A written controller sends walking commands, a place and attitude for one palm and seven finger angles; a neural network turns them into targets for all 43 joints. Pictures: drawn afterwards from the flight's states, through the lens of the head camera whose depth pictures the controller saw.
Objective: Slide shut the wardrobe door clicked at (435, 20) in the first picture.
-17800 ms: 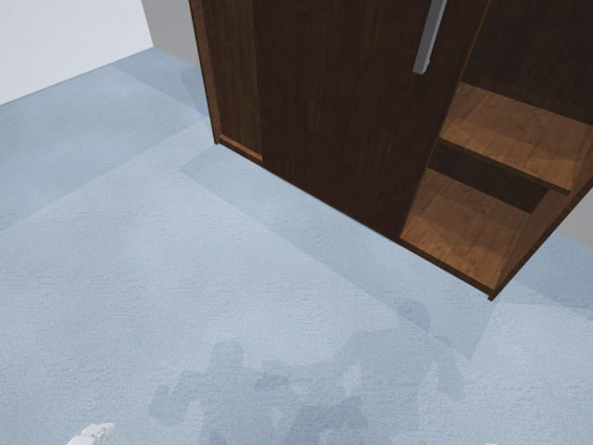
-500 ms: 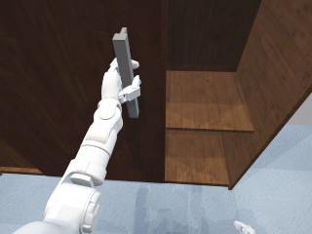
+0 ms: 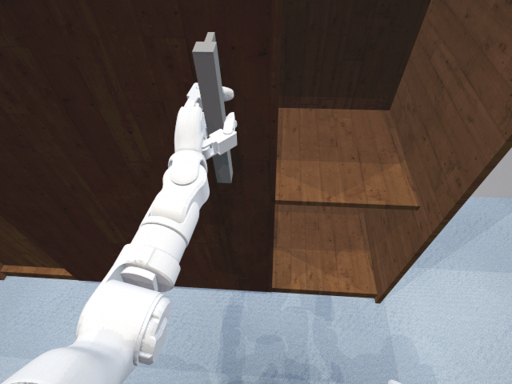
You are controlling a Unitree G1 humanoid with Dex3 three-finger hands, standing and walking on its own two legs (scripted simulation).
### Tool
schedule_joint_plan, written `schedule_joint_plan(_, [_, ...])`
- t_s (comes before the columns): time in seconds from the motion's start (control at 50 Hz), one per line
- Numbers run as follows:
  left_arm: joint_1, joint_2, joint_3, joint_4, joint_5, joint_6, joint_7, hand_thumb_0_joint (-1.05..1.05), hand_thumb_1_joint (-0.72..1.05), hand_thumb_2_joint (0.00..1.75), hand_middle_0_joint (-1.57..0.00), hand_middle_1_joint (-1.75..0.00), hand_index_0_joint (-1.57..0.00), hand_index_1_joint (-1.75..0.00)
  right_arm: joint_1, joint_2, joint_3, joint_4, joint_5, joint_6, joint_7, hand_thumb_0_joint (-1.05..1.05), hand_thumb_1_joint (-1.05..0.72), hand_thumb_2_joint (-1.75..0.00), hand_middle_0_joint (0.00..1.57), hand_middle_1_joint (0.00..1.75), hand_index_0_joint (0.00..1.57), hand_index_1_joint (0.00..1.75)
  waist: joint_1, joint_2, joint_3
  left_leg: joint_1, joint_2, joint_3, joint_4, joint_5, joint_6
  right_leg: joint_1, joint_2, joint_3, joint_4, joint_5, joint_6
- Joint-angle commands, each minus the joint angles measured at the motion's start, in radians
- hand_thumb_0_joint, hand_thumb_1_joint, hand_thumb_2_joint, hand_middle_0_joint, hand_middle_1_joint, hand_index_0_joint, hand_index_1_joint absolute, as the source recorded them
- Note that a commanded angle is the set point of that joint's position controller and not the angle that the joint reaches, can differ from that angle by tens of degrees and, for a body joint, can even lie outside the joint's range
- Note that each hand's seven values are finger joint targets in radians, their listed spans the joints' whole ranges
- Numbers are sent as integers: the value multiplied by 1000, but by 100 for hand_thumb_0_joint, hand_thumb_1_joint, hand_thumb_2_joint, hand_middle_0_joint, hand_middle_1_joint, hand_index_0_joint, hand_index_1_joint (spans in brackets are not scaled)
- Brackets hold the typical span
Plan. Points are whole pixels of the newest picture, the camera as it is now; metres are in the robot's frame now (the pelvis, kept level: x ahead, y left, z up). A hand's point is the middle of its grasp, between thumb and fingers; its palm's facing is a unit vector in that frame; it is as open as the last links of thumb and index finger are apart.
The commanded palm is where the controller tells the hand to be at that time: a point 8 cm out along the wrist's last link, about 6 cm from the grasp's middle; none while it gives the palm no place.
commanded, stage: step sideways, sliding the door along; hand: left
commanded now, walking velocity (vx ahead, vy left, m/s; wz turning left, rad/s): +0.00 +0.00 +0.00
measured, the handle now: (218, 117) +0.50 +0.07 +0.15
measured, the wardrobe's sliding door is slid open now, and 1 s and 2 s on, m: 0.40 0.38 0.17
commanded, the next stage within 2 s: none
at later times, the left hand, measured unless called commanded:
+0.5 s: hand (229, 133) +0.45 +0.05 +0.15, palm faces +0.07 -0.99 -0.12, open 6.4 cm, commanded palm +0.43 +0.04 +0.16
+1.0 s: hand (252, 133) +0.46 +0.02 +0.15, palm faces +0.27 -0.96 -0.08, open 6.5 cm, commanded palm +0.42 -0.02 +0.16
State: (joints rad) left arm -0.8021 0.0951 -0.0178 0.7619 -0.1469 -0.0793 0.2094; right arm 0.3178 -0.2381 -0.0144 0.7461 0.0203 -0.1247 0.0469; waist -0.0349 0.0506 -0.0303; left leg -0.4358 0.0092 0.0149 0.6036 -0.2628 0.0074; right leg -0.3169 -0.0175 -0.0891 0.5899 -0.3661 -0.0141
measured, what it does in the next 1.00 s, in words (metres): steps to the right: right foot, then left foot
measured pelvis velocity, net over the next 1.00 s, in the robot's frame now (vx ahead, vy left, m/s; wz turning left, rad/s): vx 0.07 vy -0.17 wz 0.15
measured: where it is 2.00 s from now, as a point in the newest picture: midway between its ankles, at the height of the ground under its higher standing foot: outside the picture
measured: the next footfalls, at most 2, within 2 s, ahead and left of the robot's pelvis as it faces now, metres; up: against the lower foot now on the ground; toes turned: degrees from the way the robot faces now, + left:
right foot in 0.74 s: +0.17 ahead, -0.27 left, +0.00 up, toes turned +6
left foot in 0.94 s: +0.13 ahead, -0.03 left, +0.00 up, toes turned +16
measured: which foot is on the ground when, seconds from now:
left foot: down 0.00-0.80, up 0.82-0.92, down 0.94-1.00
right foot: down 0.00-0.52, up 0.54-0.72, down 0.74-1.00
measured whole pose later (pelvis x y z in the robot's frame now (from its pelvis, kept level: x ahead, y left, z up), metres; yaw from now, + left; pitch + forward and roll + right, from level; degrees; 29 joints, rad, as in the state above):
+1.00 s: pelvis +0.07 -0.17 +0.00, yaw +8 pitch -2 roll +1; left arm -0.57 0.14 -0.01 0.17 -0.10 -0.05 0.15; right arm 0.05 -0.24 -0.07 0.60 0.05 -0.06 -0.02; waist 0.11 0.05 0.29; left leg -0.21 0.09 0.03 0.58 -0.31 -0.05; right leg -0.37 -0.02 -0.04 0.76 -0.33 -0.01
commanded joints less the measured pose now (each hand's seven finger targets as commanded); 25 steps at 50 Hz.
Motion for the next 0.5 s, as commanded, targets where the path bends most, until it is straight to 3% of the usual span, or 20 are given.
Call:
schedule_joint_plan(0.0, [-619, -181, -168, -294, 29, -107, -90, 0, 90, 90, -45, -140, -45, -140, 18, -119, -41, -96, 4, -47, -9, 0, -90, -90, 20, 30, 20, 30, -114, -39, -388, 453, 3, -71, -14, 329, 14, -143, 62, 28, -62, 376, -9])
schedule_joint_plan(0.02, [-692, -160, -158, -324, 29, -113, -86, 0, 90, 90, -45, -140, -45, -140, 20, -122, -41, -92, 4, -50, -11, 0, -90, -90, 20, 30, 20, 30, -127, -24, -398, 466, 4, -70, -11, 327, 15, -155, 61, 33, -66, 377, -6])
schedule_joint_plan(0.04, [-751, 398, 151, -424, 100, -135, -82, 0, 90, 90, -45, -140, -45, -140, -10, -171, -51, -135, 14, -22, -57, 0, -90, -90, 20, 30, 20, 30, -14, -12, -409, 426, 79, -55, -31, 292, 59, -34, -12, 97, -89, 310, 17])
schedule_joint_plan(0.06, [-742, 293, 75, -398, 99, -135, -101, 0, 90, 90, -45, -140, -45, -140, -41, -139, -39, -139, 13, -8, -75, 0, -90, -90, 20, 30, 20, 30, -41, -42, -380, 407, 69, -42, -47, 282, 65, 6, -9, 87, -106, 329, 20])
schedule_joint_plan(0.08, [-728, 183, -17, -419, 85, -136, -129, 0, 90, 90, -45, -140, -45, -140, -72, -128, -31, -159, 19, -6, -82, 0, -90, -90, 20, 30, 20, 30, -49, -30, -378, 419, 88, -58, -59, 285, 65, 3, -4, 73, -85, 315, 18])
schedule_joint_plan(0.1, [-678, 135, -37, -393, 77, -130, -143, 0, 90, 90, -45, -140, -45, -140, -88, -120, -32, -169, 21, -5, -89, 0, -90, -90, 20, 30, 20, 30, -52, -3, -354, 443, 113, -77, -60, 287, 71, -36, 10, 66, -55, 281, 22])
schedule_joint_plan(0.14, [-614, 113, -41, -345, 69, -118, -154, 0, 90, 90, -45, -140, -45, -140, -91, -125, -35, -172, 16, 8, -95, 0, -90, -90, 20, 30, 20, 30, -44, 41, -318, 462, 177, -158, -83, 271, 99, -88, 28, 57, 34, 182, 22])
schedule_joint_plan(0.18, [-606, 131, -36, -353, 60, -117, -156, 0, 90, 90, -45, -140, -45, -140, -101, -126, -38, -179, 16, 19, -103, 0, -90, -90, 20, 30, 20, 30, -40, 130, -305, 522, 251, -274, -128, 235, 142, -149, 34, 71, 135, -8, 9])
schedule_joint_plan(0.2, [-593, 125, -31, -343, 57, -111, -155, 0, 90, 90, -45, -140, -45, -140, -104, -121, -34, -177, 12, 26, -105, 0, -90, -90, 20, 30, 20, 30, -36, 123, -282, 526, 284, -326, -154, 208, 161, -172, 35, 84, 169, -99, 3])
schedule_joint_plan(0.24, [-574, 109, -40, -348, 54, -101, -153, 0, 90, 90, -45, -140, -45, -140, -119, -116, -28, -183, 15, 39, -106, 0, -90, -90, 20, 30, 20, 30, -25, 95, -256, 505, 302, -328, -142, 184, 171, -144, 27, 94, 143, -139, -8])
schedule_joint_plan(0.28, [-578, 123, -39, -369, 55, -96, -150, 0, 90, 90, -45, -140, -45, -140, -121, -121, -26, -186, 22, 50, -107, 0, -90, -90, 20, 30, 20, 30, -23, 65, -273, 481, 273, -257, -66, 250, 153, -45, 34, 76, 26, -56, -17])
schedule_joint_plan(0.32, [-569, 55, -88, -347, 59, -83, -163, 0, 90, 90, -45, -140, -45, -140, -136, -111, -21, -193, 28, 55, -106, 0, -90, -90, 20, 30, 20, 30, -15, -16, -246, 323, 205, -131, 9, 208, 107, 123, 24, 81, -109, 57, -25])
schedule_joint_plan(0.34, [-572, 43, -97, -343, 62, -79, -166, 0, 90, 90, -45, -140, -45, -140, -130, -104, -23, -194, 34, 56, -106, 0, -90, -90, 20, 30, 20, 30, -16, -129, -238, 273, 139, -51, 105, 153, 70, 166, -18, 143, -203, 114, -43])
schedule_joint_plan(0.36, [-584, 35, -98, -346, 65, -78, -166, 0, 90, 90, -45, -140, -45, -140, -133, -94, -24, -193, 35, 58, -110, 0, -90, -90, 20, 30, 20, 30, -17, -297, -223, 202, 64, 15, 220, 142, 39, 223, -94, 259, -280, 243, -79])
schedule_joint_plan(0.38, [-594, 17, -119, -352, 58, -73, -164, 0, 90, 90, -45, -140, -45, -140, -164, -86, -23, -183, 40, 55, -115, 0, -90, -90, 20, 30, 20, 30, -9, -379, -189, 89, 28, 10, 312, -9, 20, 306, -169, 361, -278, 461, -149])
schedule_joint_plan(0.4, [-598, -15, -137, -363, 63, -85, -170, 0, 90, 90, -45, -140, -45, -140, -190, -77, -23, -181, 38, 45, -114, 0, -90, -90, 20, 30, 20, 30, 0, -310, -151, 20, 20, -7, 362, -146, 22, 353, -200, 371, -224, 681, -177])
schedule_joint_plan(0.42, [-617, -50, -180, -419, 72, -104, -178, 0, 90, 90, -45, -140, -45, -140, -192, -65, -15, -177, 33, 41, -111, 0, -90, -90, 20, 30, 20, 30, 1, -217, -145, 16, 29, -22, 294, -188, 34, 391, -204, 322, -150, 787, -167])
schedule_joint_plan(0.44, [-605, -98, -219, -460, 74, -118, -182, 0, 90, 90, -45, -140, -45, -140, -190, -52, -7, -177, 28, 38, -109, 0, -90, -90, 20, 30, 20, 30, -15, -145, -166, 92, 39, -26, 123, -122, 44, 396, -179, 247, -55, 866, -141])
schedule_joint_plan(0.46, [-589, -120, -243, -511, 66, -129, -183, 0, 90, 90, -45, -140, -45, -140, -173, -58, -12, -178, 27, 38, -109, 0, -90, -90, 20, 30, 20, 30, -42, -97, -224, 313, 75, -38, -79, 119, 70, 291, -128, 152, 122, 886, -79])
schedule_joint_plan(0.48, [-598, -129, -272, -576, 51, -139, -186, 0, 90, 90, -45, -140, -45, -140, -159, -100, -33, -184, 25, 37, -106, 0, -90, -90, 20, 30, 20, 30, -66, 40, -273, 640, 210, -155, -179, 675, 137, 10, -36, 61, 345, 654, 8])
